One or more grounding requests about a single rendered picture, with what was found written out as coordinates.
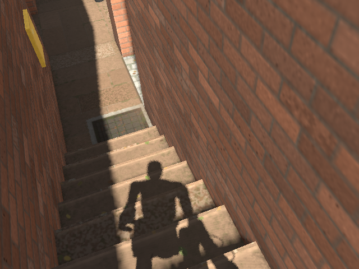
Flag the stairs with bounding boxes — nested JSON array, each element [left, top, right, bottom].
[[55, 127, 271, 269]]

